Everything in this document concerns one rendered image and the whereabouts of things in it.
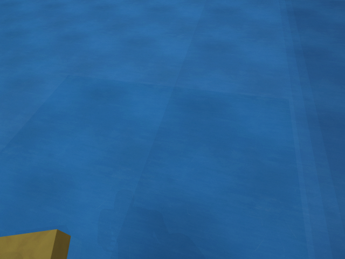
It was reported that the carton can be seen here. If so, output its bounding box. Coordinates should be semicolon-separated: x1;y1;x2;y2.
0;229;71;259

